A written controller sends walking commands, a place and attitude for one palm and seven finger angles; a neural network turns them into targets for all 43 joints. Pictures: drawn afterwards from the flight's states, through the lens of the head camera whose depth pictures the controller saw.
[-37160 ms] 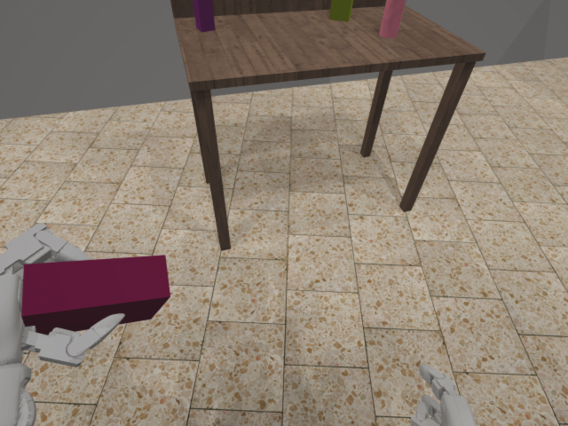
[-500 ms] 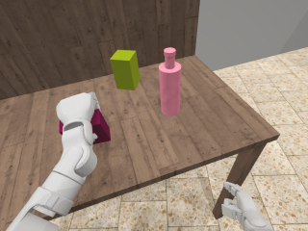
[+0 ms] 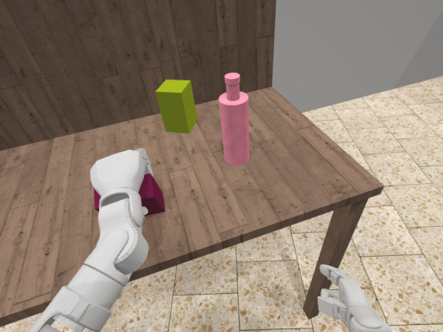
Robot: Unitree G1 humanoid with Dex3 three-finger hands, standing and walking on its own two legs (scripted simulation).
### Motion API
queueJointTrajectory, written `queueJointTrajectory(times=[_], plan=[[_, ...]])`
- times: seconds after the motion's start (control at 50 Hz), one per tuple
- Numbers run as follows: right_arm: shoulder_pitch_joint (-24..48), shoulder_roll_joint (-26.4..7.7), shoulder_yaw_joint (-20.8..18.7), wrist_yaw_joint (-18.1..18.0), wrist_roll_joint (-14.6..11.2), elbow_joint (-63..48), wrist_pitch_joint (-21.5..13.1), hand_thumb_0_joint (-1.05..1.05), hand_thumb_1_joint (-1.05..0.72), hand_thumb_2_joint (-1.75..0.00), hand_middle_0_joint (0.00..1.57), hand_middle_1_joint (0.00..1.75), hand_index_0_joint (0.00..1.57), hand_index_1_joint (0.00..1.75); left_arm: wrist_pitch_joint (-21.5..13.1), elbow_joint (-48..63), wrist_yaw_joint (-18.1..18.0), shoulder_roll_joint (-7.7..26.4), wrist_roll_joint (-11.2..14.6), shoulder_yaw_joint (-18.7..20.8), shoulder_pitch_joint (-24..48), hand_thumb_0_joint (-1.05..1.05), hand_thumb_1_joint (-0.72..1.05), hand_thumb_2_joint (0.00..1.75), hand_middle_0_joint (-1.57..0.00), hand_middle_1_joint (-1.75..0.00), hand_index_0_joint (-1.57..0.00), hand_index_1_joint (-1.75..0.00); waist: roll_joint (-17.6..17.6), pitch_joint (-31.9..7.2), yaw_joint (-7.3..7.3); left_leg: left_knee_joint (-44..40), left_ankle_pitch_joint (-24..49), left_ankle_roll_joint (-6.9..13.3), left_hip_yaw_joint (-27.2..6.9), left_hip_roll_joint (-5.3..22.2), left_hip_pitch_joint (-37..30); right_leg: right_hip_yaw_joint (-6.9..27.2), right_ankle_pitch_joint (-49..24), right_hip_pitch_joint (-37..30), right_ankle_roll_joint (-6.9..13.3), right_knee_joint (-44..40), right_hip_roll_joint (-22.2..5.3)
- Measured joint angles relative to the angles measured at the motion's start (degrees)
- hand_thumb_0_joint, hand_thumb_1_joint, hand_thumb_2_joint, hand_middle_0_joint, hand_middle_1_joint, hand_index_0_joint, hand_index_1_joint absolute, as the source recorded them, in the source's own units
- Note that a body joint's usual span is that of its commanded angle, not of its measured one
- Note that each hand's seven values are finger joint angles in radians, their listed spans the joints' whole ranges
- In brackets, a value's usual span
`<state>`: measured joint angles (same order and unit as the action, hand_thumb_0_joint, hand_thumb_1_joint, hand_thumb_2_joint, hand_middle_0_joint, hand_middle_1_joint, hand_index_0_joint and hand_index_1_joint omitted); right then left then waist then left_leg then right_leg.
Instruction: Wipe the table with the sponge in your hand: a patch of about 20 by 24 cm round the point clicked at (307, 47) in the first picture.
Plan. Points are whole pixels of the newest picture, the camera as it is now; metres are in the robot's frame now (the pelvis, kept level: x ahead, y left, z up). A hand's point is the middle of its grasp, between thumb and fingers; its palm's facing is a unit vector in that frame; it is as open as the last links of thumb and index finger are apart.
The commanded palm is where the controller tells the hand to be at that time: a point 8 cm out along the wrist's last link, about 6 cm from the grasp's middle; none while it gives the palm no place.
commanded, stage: slide back across to the middle lane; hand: left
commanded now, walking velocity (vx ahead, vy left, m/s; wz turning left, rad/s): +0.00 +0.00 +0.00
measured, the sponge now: (135, 202) +0.34 +0.23 +0.07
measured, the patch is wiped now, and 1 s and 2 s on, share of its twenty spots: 1.00 1.00 1.00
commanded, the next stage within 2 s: wipe forward along the middle lane in 0.74 s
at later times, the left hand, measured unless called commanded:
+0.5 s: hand (128, 194) +0.31 +0.21 +0.13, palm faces +0.13 -0.13 -0.98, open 8.9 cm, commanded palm +0.26 +0.23 +0.18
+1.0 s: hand (92, 209) +0.27 +0.26 +0.13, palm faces +0.06 -0.09 -0.99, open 8.9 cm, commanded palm +0.25 +0.27 +0.18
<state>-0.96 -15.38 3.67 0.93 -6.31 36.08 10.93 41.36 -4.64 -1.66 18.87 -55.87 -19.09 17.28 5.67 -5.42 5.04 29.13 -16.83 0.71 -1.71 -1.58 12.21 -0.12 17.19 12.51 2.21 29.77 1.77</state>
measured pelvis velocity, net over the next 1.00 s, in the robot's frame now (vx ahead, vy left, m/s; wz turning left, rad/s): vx -0.01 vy -0.02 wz -0.01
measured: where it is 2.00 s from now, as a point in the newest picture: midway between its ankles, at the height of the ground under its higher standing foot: outside the picture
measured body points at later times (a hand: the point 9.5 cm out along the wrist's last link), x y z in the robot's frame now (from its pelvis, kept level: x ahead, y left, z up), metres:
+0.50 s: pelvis +0.00 -0.03 +0.00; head -0.03 -0.07 +0.45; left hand +0.30 +0.22 +0.18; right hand +0.24 -0.24 -0.07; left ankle -0.01 +0.12 -0.74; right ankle -0.02 -0.10 -0.74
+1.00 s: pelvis -0.01 -0.02 +0.00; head -0.04 -0.07 +0.45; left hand +0.26 +0.26 +0.19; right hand +0.22 -0.24 -0.08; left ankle -0.01 +0.12 -0.74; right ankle -0.02 -0.10 -0.74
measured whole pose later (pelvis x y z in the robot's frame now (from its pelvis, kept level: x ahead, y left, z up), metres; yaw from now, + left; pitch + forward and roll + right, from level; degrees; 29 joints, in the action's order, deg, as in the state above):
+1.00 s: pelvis -0.01 -0.02 +0.00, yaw -1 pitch -2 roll +1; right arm -1.7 -16.9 2.8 -4.4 -4.7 37.6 6.3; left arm 31.3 1.5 5.7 29.9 -50.4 -5.5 7.0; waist 6.0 -2.5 5.6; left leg 28.5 -15.8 -0.7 -1.8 0.1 10.9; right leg -0.1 16.2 11.8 3.9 29.9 3.5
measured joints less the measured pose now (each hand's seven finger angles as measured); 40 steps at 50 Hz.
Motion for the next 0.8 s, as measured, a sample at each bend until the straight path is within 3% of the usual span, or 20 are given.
queueJointTrajectory(times=[0.2,0.5,0.8], plan=[[0.4,-0.2,-0.3,-0.5,0.2,0.8,-0.5,0.01,-0.9,-0.9,0.2,0.3,0.2,0.3,-0.6,0.4,-0.7,0.2,0.7,1.0,-1.9,0.01,-0.38,1.11,-0.67,-1.53,-0.79,-1.49,0.4,0.1,0.09,-0.4,0.3,-0.8,0.0,0.7,-0.5,-0.1,-0.1,-0.1,0.8,0.3,0.7],[1.1,-0.6,-0.2,-3.2,1.1,0.3,-2.3,0.01,-0.9,-0.9,0.2,0.3,0.2,0.3,-4.2,6.2,3.1,5.5,4.6,7.6,-6.7,-0.01,-0.41,1.12,-0.72,-1.49,-0.82,-1.46,-0.3,1.5,-0.39,-1.3,0.1,-1.7,0.9,2.0,-2.3,0.9,0.2,-1.0,2.0,0.5,2.0],[0.2,-1.2,-0.8,-4.1,1.5,0.6,-3.2,0.01,-0.9,-0.9,0.2,0.3,0.2,0.3,-7.6,10.1,5.1,10.5,6.4,13.4,-13.0,-0.01,-0.43,1.13,-0.76,-1.46,-0.86,-1.44,0.2,2.4,0.1,-1.0,0.3,-1.3,1.4,2.1,-2.3,1.5,0.0,-0.7,2.1,0.8,2.3]])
